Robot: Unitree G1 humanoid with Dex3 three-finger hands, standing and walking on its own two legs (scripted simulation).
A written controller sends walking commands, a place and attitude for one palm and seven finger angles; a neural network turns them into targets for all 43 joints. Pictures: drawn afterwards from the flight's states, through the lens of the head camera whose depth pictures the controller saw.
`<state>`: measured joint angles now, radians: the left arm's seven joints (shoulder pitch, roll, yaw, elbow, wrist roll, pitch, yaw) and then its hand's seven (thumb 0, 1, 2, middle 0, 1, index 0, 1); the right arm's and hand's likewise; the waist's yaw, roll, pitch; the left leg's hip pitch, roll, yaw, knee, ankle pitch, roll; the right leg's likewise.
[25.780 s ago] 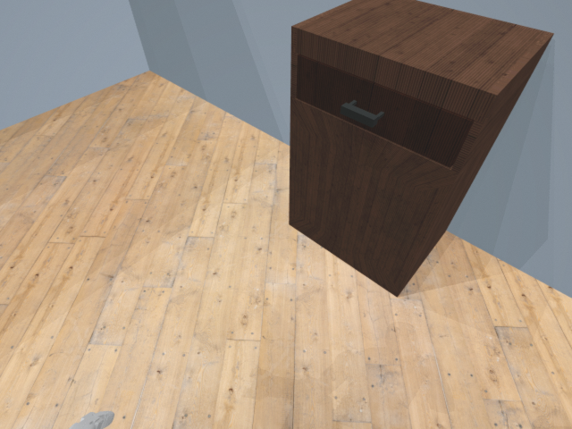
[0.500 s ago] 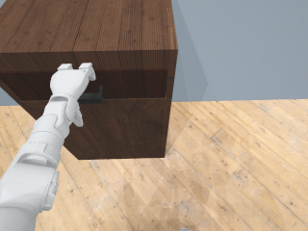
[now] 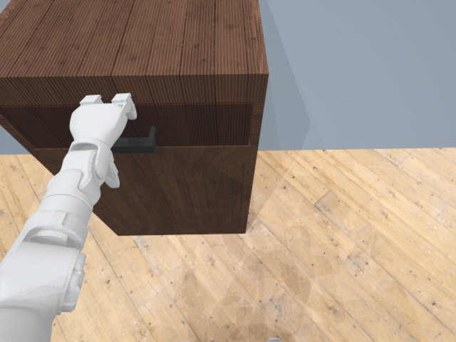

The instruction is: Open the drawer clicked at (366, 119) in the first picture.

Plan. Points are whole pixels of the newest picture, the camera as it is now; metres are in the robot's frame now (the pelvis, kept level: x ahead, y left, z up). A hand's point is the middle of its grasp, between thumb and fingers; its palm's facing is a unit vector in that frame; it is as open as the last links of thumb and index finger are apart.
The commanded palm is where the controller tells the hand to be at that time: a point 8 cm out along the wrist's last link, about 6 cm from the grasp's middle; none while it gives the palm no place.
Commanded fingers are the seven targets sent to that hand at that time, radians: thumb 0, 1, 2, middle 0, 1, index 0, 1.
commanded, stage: re-aim the fingers above the handle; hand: left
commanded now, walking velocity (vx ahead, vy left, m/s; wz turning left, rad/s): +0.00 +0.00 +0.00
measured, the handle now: (131, 138) +0.53 +0.20 -0.02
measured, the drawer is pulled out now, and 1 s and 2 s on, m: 0.00 0.00 0.00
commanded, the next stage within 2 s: lower the fingers behind the handle in 0.16 s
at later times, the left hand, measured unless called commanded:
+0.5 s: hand (115, 146) +0.48 +0.21 +0.03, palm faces -0.07 -0.03 -1.00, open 13.8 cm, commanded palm +0.46 +0.21 +0.08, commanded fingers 0.00 -0.50 0.30 -0.30 -1.20 -0.30 -1.20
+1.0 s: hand (121, 156) +0.47 +0.21 +0.00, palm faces -0.08 -0.03 -1.00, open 13.8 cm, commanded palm +0.46 +0.21 +0.05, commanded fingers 0.00 -0.50 0.30 -0.30 -1.20 -0.30 -1.20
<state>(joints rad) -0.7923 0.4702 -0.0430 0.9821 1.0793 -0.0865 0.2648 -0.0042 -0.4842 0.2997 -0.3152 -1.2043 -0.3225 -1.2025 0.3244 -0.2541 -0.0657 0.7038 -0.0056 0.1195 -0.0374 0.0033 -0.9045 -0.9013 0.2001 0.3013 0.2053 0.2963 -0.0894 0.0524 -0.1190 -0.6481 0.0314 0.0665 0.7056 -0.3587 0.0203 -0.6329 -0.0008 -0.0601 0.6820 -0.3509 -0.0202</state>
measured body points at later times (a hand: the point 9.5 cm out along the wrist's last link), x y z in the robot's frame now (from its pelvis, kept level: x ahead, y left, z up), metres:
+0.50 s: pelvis +0.00 +0.01 +0.00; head +0.09 +0.00 +0.44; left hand +0.47 +0.21 +0.08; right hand +0.00 -0.27 -0.14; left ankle -0.02 +0.11 -0.71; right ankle -0.02 -0.11 -0.71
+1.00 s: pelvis -0.01 +0.00 -0.01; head +0.10 +0.00 +0.42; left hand +0.47 +0.21 +0.05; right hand -0.01 -0.27 -0.14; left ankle -0.02 +0.11 -0.71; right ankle -0.02 -0.11 -0.71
